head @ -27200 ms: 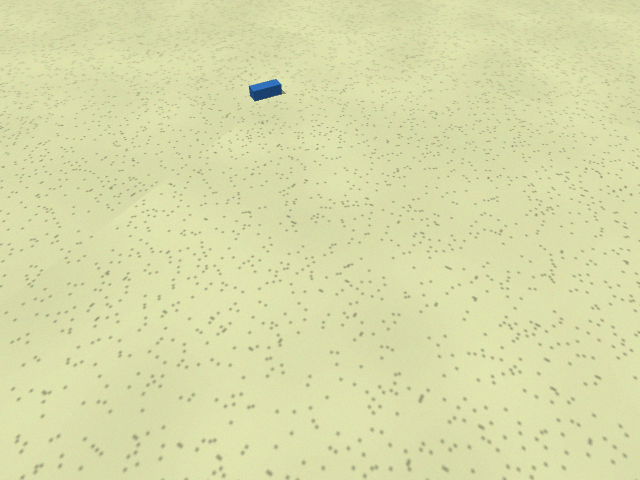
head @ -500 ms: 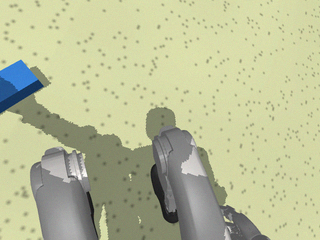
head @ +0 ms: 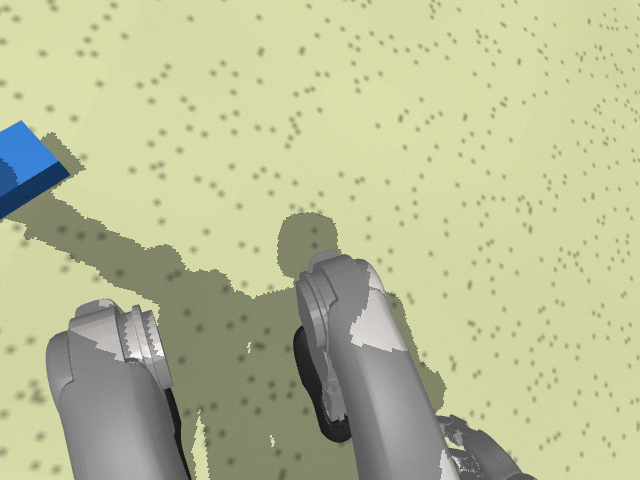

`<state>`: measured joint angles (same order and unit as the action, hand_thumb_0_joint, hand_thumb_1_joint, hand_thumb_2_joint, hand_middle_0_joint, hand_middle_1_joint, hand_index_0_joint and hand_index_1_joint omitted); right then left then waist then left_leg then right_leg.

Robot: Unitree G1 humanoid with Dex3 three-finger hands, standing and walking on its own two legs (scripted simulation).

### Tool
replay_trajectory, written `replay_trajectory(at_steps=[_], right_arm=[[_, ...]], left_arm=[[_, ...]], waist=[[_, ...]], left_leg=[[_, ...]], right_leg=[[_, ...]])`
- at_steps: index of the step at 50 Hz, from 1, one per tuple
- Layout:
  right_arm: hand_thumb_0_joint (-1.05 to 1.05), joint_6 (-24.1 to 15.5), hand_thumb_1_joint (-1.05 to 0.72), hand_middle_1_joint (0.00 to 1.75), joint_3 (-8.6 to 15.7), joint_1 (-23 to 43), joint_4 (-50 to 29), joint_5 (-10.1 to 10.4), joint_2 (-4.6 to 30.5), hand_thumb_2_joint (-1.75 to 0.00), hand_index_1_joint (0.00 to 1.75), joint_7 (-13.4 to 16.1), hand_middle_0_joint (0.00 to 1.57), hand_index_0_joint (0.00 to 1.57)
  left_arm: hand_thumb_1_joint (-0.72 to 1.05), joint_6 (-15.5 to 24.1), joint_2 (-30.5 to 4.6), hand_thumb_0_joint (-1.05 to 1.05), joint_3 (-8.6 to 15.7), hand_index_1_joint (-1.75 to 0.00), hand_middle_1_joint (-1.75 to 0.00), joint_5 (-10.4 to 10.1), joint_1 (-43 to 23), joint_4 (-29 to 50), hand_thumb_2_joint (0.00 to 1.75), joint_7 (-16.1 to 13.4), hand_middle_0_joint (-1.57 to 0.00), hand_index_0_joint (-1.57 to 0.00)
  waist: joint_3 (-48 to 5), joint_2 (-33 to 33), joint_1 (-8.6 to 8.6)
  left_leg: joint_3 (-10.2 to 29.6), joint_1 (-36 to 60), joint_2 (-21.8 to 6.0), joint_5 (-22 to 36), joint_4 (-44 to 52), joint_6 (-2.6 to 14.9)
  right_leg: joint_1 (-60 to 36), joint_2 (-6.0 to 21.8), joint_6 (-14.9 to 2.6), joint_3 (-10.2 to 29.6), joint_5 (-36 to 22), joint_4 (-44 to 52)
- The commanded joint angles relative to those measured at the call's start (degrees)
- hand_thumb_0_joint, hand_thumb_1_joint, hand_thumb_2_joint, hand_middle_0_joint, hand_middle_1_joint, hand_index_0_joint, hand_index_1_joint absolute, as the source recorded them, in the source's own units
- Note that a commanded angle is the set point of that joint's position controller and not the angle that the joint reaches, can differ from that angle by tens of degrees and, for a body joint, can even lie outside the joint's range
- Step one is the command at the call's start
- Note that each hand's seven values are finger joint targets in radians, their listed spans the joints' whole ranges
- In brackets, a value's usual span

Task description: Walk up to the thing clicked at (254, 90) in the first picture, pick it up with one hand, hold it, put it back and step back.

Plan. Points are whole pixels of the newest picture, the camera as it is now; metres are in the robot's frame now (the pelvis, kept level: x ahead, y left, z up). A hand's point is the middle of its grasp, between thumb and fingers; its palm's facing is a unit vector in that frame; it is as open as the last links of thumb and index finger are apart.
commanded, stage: rise first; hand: left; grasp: from above
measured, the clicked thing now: out of the picture +0.50 +0.34 -0.29
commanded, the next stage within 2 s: approach in 0.48 s
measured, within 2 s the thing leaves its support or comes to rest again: neither
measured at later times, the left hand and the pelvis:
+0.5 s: hand out of the picture +0.45 +0.38 -0.15, palm faces -0.31 -0.26 -0.91, open 13.7 cm; pelvis +0.00 +0.00 +0.00, yaw +1 degrees
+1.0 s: hand out of the picture +0.51 +0.31 -0.14, palm faces -0.26 -0.24 -0.94, open 14.3 cm; pelvis +0.00 +0.00 +0.00, yaw +0 degrees
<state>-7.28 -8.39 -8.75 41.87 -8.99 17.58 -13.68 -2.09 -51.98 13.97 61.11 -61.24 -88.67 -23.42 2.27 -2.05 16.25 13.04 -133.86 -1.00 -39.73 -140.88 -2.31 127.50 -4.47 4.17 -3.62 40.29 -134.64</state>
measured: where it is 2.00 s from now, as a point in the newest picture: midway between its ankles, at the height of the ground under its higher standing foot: (252, 429)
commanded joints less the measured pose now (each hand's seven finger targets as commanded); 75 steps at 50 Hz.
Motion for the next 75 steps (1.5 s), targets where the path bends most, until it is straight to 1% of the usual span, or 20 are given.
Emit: replay_trajectory(at_steps=[1,4,17,18,21,26,30,37,41,43,48,51,55,57,59,62,65,68,70,75], right_arm=[[0.0,0.3,-0.91,0.3,4.5,-12.2,0.3,0.4,15.8,-0.91,0.3,0.5,0.2,0.2],[0.0,0.5,-0.91,0.3,4.6,-12.5,0.1,0.7,16.1,-0.91,0.3,0.5,0.2,0.2],[0.0,1.3,-0.91,0.3,4.5,-13.1,-0.8,0.7,15.7,-0.9,0.3,0.7,0.2,0.2],[0.0,1.3,-0.91,0.3,4.6,-12.8,-0.9,0.8,15.6,-0.9,0.3,0.7,0.2,0.2],[0.0,1.3,-0.91,0.3,4.4,-12.9,-0.9,0.7,15.5,-0.91,0.3,0.7,0.2,0.2],[0.0,1.5,-0.91,0.3,4.6,-12.8,-1.0,0.9,15.9,-0.9,0.3,1.0,0.2,0.2],[0.0,1.6,-0.9,0.3,4.6,-13.0,-1.3,0.9,15.6,-0.9,0.3,0.9,0.2,0.2],[0.0,0.8,-0.9,0.3,5.2,-14.6,0.0,0.6,15.3,-0.9,0.3,0.9,0.2,0.2],[0.0,0.5,-0.9,0.3,5.4,-15.2,0.7,0.6,15.8,-0.9,0.3,0.9,0.2,0.2],[0.0,0.6,-0.9,0.3,5.2,-15.1,0.7,0.4,15.7,-0.9,0.3,1.0,0.2,0.2],[0.0,1.2,-0.9,0.3,4.3,-14.3,-0.2,0.9,15.7,-0.9,0.3,0.9,0.2,0.2],[0.0,1.5,-0.9,0.3,3.6,-13.6,-1.2,1.2,15.5,-0.9,0.3,0.7,0.2,0.2],[0.0,0.7,-0.89,0.3,2.4,-13.3,-1.4,1.0,15.5,-0.89,0.3,1.1,0.2,0.2],[0.0,0.4,-0.9,0.3,2.0,-13.9,-1.2,0.8,15.7,-0.9,0.3,1.3,0.2,0.2],[0.0,0.6,-0.89,0.3,2.0,-14.4,-1.0,0.6,16.2,-0.89,0.3,1.6,0.2,0.2],[0.0,0.5,-0.89,0.3,1.4,-13.7,-2.2,-0.1,15.3,-0.89,0.3,1.9,0.2,0.2],[0.0,0.0,-0.89,0.3,1.5,-14.0,-1.5,-0.2,15.6,-0.89,0.3,2.4,0.2,0.2],[0.0,-0.3,-0.9,0.3,1.8,-12.9,-1.2,-0.4,15.3,-0.9,0.3,2.8,0.2,0.2],[0.0,-0.3,-0.89,0.3,2.5,-13.6,-0.5,-0.6,15.2,-0.9,0.3,2.8,0.2,0.2],[0.0,-0.9,-0.89,0.3,3.1,-15.3,0.8,-0.6,15.3,-0.9,0.3,2.0,0.2,0.2]], left_arm=[[-0.53,-0.3,-16.6,0.0,0.2,-0.99,-0.97,-0.2,-15.7,9.4,0.94,-1.5,-0.15,-0.14],[-0.54,-0.3,-15.4,0.0,-0.8,-0.98,-0.97,0.0,-16.1,9.0,0.95,-0.9,-0.15,-0.14],[-0.49,0.7,-16.0,0.0,-1.3,-0.97,-0.96,0.5,-17.1,9.5,0.91,0.5,-0.17,-0.16],[-0.49,0.6,-16.4,0.0,-0.6,-0.96,-0.95,0.5,-15.7,8.8,0.92,0.4,-0.18,-0.17],[-0.5,0.9,-14.3,0.0,-2.3,-0.97,-0.96,0.5,-17.1,8.4,0.92,0.6,-0.17,-0.16],[-0.48,0.7,-17.0,0.0,-0.1,-0.96,-0.95,0.8,-16.9,10.0,0.91,-0.2,-0.18,-0.18],[-0.58,0.5,-16.9,0.0,-0.8,-0.99,-0.96,1.0,-18.2,10.3,0.99,-0.2,-0.12,-0.1],[-0.61,0.3,-6.4,0.0,-7.1,-1.02,-0.99,-0.1,-23.3,9.7,1.03,-0.7,-0.1,-0.07],[-0.61,-1.1,-6.0,0.0,-7.8,-1.03,-1.01,0.5,-27.5,9.8,1.03,-2.2,-0.09,-0.06],[-0.61,-2.1,-6.6,0.0,-7.4,-1.04,-1.02,0.9,-29.3,9.3,1.03,-3.1,-0.09,-0.06],[-0.61,-5.8,-10.7,0.0,-3.2,-1.02,-1.0,2.3,-25.7,6.5,1.02,-4.5,-0.1,-0.07],[-0.6,-7.8,-8.7,0.0,-4.3,-1.03,-1.01,1.5,-24.8,2.5,1.01,-4.0,-0.09,-0.07],[-0.59,-9.1,-10.2,0.0,-4.9,-1.03,-1.02,-1.0,-19.7,-1.4,0.99,-1.9,-0.08,-0.07],[-0.59,-8.2,-12.2,0.0,-4.3,-1.03,-1.03,-1.8,-19.1,-1.6,0.99,-0.9,-0.08,-0.07],[-0.57,-6.9,-17.1,0.0,-1.1,-1.03,-1.03,-2.3,-17.6,-1.2,0.98,-0.6,-0.08,-0.08],[-0.57,-3.9,-14.9,0.0,-2.9,-1.04,-1.04,-2.0,-23.1,4.3,0.98,0.0,-0.09,-0.08],[-0.57,-1.1,-17.1,0.0,-2.6,-1.04,-1.04,-1.3,-27.7,10.2,0.97,-0.9,-0.08,-0.08],[-0.58,0.2,-18.9,0.0,-2.3,-1.02,-1.01,-0.2,-27.0,11.7,0.99,-2.0,-0.09,-0.08],[-0.61,0.0,-16.8,0.0,-2.9,-1.0,-0.99,0.3,-26.1,12.6,0.99,-2.2,-0.08,-0.07],[-0.61,-2.2,-8.4,0.0,-6.4,-0.98,-0.95,-0.7,-20.3,2.8,1.04,-2.1,-0.08,-0.04]], waist=[[-40.5,23.3,-0.45],[-38.4,24.1,0.47],[-38.6,21.6,0.57],[-38.9,21.3,-0.4],[-38.0,21.7,0.93],[-39.7,23.5,-0.53],[-39.7,23.6,0.17],[-38.5,22.6,3.79],[-40.2,25.2,4.09],[-40.6,25.8,4.18],[-44.0,27.7,1.11],[-41.2,22.9,2.86],[-37.1,15.2,3.11],[-36.2,14.1,3.16],[-36.6,13.5,2.87],[-37.7,17.0,4.6],[-39.2,21.9,4.92],[-41.9,24.8,3.51],[-44.7,27.2,3.12],[-36.0,22.3,4.69]], left_leg=[[-8.2,30.9,-1.0,12.3,14.6,3.21],[-7.6,31.3,-0.9,11.5,15.5,2.94],[-8.2,28.9,-0.6,10.3,14.9,3.39],[-8.3,28.5,-0.5,9.7,15.2,3.38],[-8.2,28.8,-0.6,9.7,15.1,3.29],[-8.3,31.0,-0.5,10.9,15.4,3.06],[-8.4,29.9,-0.5,10.2,15.6,3.19],[-7.9,30.5,-0.8,9.5,15.1,2.89],[-7.8,33.0,-0.9,10.9,15.5,2.45],[-8.0,32.3,-1.0,10.2,15.6,2.55],[-8.9,33.4,-0.7,14.2,16.7,2.55],[-8.9,28.7,-0.6,12.8,16.0,3.5],[-9.3,21.6,-0.5,11.6,13.9,4.91],[-9.0,20.4,-0.5,10.6,14.0,5.02],[-8.6,19.8,-0.6,9.3,13.8,5.01],[-8.4,22.7,-0.9,8.5,13.6,4.47],[-8.3,26.4,-1.0,7.6,13.4,3.77],[-8.8,27.9,-1.1,6.4,13.0,3.25],[-8.8,30.0,-1.2,7.9,13.1,3.0],[-8.3,26.7,-1.1,10.9,13.1,2.92]], right_leg=[[-19.0,-0.6,-5.55,-7.9,-15.7,12.3],[-17.0,-0.3,-5.81,-8.3,-14.7,11.9],[-18.1,-0.4,-5.46,-7.7,-13.9,12.9],[-18.0,-0.5,-5.56,-7.6,-13.1,12.9],[-17.3,-0.5,-5.55,-7.9,-13.3,12.8],[-16.9,-0.2,-5.68,-7.7,-14.2,12.4],[-17.3,-0.3,-5.7,-7.7,-13.7,12.7],[-15.5,-0.6,-5.68,-8.3,-13.8,13.3],[-14.7,-0.6,-5.93,-8.5,-15.1,12.9],[-14.7,-0.6,-5.87,-8.4,-14.7,13.2],[-17.2,-0.2,-6.15,-7.6,-17.7,12.0],[-17.8,-0.6,-5.72,-7.4,-17.0,13.1],[-21.5,-0.9,-4.49,-5.9,-16.1,14.9],[-23.1,-1.0,-4.38,-6.0,-14.9,14.8],[-24.1,-1.0,-4.32,-6.1,-12.7,14.8],[-24.0,-1.1,-4.65,-6.2,-12.4,14.3],[-22.4,-1.2,-5.08,-6.6,-11.7,14.0],[-22.6,-1.2,-5.39,-6.2,-10.2,14.0],[-22.0,-1.0,-5.55,-6.6,-12.1,13.5],[-18.4,-1.1,-5.43,-8.2,-15.4,13.1]])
